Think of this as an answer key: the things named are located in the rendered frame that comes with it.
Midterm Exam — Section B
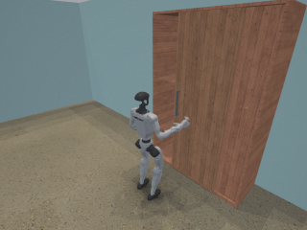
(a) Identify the robot head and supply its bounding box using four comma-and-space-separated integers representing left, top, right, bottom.
134, 91, 150, 115

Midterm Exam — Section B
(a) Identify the right robot forearm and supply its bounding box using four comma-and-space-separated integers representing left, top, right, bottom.
158, 124, 183, 139

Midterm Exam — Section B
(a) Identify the right robot upper arm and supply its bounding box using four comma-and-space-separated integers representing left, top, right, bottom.
147, 113, 162, 140

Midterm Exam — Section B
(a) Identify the robot right thigh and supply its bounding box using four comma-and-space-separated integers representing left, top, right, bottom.
149, 146, 164, 175

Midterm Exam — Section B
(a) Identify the wardrobe door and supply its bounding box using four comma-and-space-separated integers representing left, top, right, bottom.
214, 4, 286, 202
171, 7, 247, 191

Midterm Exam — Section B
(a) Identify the left robot upper arm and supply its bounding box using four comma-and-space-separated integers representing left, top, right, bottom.
129, 107, 137, 128

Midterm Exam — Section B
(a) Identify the right robot hand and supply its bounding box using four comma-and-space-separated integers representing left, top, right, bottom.
173, 116, 190, 129

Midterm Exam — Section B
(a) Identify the handle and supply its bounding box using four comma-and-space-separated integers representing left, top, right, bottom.
238, 107, 248, 139
175, 90, 180, 116

